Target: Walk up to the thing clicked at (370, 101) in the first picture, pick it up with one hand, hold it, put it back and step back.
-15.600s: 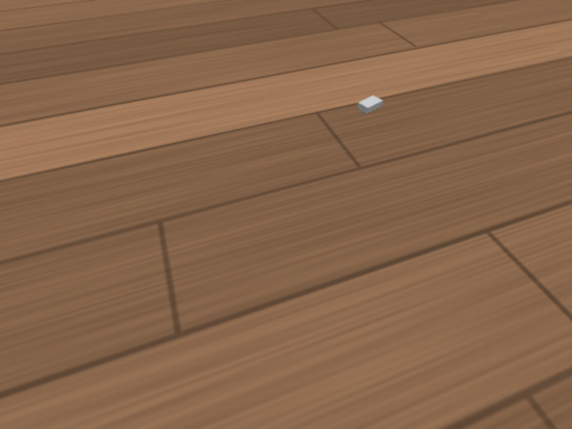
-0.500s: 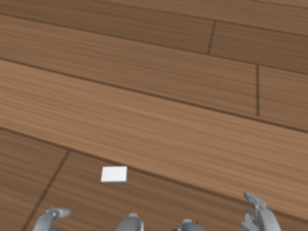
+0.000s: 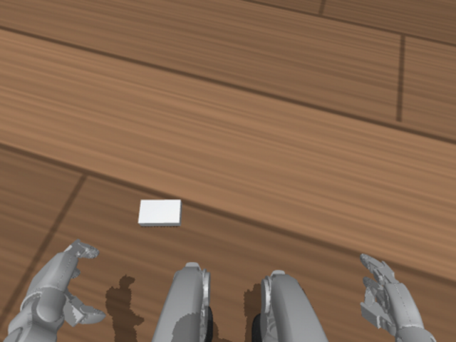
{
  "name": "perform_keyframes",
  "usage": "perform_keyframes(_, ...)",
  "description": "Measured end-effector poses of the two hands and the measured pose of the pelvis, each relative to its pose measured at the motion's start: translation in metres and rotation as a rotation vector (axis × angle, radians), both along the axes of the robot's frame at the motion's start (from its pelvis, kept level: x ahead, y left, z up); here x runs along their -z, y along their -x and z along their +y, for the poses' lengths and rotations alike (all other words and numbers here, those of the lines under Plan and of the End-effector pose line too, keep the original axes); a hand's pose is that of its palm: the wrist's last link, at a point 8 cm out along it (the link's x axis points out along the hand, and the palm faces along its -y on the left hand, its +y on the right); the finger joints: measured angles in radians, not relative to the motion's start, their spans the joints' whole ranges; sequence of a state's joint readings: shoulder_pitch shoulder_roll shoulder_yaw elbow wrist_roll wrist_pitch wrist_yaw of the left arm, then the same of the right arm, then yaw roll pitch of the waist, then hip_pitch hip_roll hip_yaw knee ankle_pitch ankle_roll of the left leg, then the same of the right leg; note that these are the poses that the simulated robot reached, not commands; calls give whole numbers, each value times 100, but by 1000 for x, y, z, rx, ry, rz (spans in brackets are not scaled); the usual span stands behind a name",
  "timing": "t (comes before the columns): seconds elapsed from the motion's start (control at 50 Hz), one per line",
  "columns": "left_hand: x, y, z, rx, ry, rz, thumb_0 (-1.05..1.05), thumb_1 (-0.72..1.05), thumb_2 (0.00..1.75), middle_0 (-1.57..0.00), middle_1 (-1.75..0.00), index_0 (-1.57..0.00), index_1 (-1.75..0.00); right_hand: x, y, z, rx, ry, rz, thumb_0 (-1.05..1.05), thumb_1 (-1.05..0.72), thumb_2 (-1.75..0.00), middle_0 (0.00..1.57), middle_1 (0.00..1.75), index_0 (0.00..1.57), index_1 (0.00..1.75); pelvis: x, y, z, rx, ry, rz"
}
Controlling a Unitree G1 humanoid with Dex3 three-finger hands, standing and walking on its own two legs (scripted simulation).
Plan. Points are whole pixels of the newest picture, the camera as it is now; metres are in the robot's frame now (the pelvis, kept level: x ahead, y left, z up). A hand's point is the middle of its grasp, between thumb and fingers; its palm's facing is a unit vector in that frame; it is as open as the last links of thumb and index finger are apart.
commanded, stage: rise first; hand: left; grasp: from above
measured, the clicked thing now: (160, 212) +0.48 +0.26 -0.56
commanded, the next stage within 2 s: none
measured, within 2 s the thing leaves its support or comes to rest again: neither
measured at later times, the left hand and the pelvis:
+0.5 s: hand (118, 236) +0.35 +0.31 -0.31, palm faces -0.46 -0.20 -0.86, open 13.4 cm; pelvis -0.06 +0.00 -0.17, yaw -5 degrees
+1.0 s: hand (129, 221) +0.40 +0.31 -0.38, palm faces -0.45 -0.02 -0.89, open 13.2 cm; pelvis -0.05 +0.01 -0.23, yaw -9 degrees
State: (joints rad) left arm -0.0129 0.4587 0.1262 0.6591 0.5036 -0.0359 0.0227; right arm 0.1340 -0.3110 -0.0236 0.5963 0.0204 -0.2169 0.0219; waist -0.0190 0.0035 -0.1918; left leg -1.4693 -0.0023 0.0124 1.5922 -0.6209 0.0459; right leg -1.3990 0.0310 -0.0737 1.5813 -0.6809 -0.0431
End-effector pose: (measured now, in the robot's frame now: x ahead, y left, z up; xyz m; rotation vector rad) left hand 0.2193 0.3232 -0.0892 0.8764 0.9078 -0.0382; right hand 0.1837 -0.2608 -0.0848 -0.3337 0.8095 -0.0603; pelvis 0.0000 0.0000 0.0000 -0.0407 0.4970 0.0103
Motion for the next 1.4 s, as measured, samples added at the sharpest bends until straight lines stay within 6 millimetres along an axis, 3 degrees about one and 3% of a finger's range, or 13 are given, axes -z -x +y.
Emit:
perform_keyframes(0.12,46,-43,-1,163,-108,-80,0,-39,83,-28,-93,-27,-92,72,24,-9,19,-4,92,1,-95,-91,20,30,20,30,54,19,-2,13,7,62)
perform_keyframes(0.24,90,-77,-5,296,-194,-100,0,-39,86,-26,-92,-25,-92,132,65,-9,41,-22,218,1,-93,-91,20,30,20,30,99,36,-4,25,18,97)
perform_keyframes(0.34,122,-101,-8,399,-247,-128,0,-38,88,-25,-90,-24,-90,169,106,-11,71,-20,323,1,-91,-91,20,30,20,30,131,47,-5,36,30,106)
perform_keyframes(0.44,147,-122,-9,472,-294,-162,0,-38,90,-23,-89,-21,-90,192,144,-14,110,1,424,1,-89,-90,20,30,20,30,158,54,-4,46,44,105)
perform_keyframes(0.56,171,-144,-9,540,-342,-183,0,-39,93,-19,-90,-17,-91,206,177,-16,147,34,522,1,-88,-90,20,30,20,30,179,58,-1,56,61,108)
perform_keyframes(0.68,191,-165,-12,598,-371,-198,0,-41,94,-18,-90,-16,-90,213,192,-16,162,65,580,1,-88,-90,20,30,20,30,195,58,3,65,77,109)
perform_keyframes(0.92,227,-186,-12,681,-417,-206,0,-37,89,-23,-84,-22,-84,232,186,-12,123,94,620,0,-91,-91,20,30,20,30,219,54,6,84,99,106)
perform_keyframes(1.14,252,-202,-11,649,-439,-207,0,-35,85,-26,-82,-25,-82,249,176,-9,81,97,632,0,-92,-91,20,30,20,30,234,49,4,103,104,109)
perform_keyframes(1.4,269,-219,-16,640,-430,-199,0,-39,88,-24,-85,-22,-85,252,186,-14,93,101,684,0,-92,-91,20,30,20,30,241,44,2,120,115,108)
